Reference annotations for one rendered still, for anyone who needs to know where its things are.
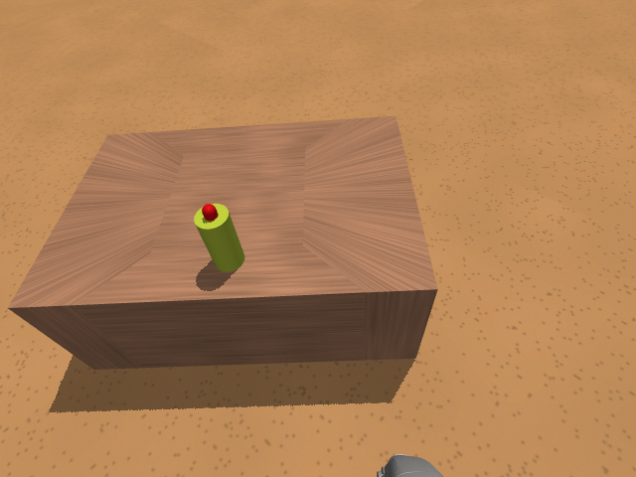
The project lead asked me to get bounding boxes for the bottle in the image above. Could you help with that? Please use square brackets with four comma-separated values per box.
[194, 204, 244, 272]

